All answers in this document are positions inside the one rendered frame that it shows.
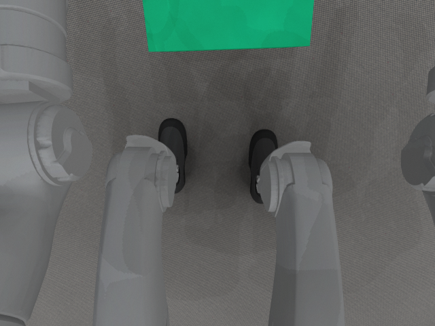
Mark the left robot forearm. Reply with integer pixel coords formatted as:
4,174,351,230
0,0,73,104

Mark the robot left shin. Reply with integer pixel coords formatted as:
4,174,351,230
105,135,179,189

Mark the right robot upper arm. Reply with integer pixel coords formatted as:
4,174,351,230
400,113,435,225

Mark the carton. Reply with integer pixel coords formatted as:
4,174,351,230
143,0,314,52

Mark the left robot upper arm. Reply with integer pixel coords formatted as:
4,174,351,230
0,101,92,326

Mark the robot right thigh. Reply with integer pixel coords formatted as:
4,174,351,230
262,153,345,326

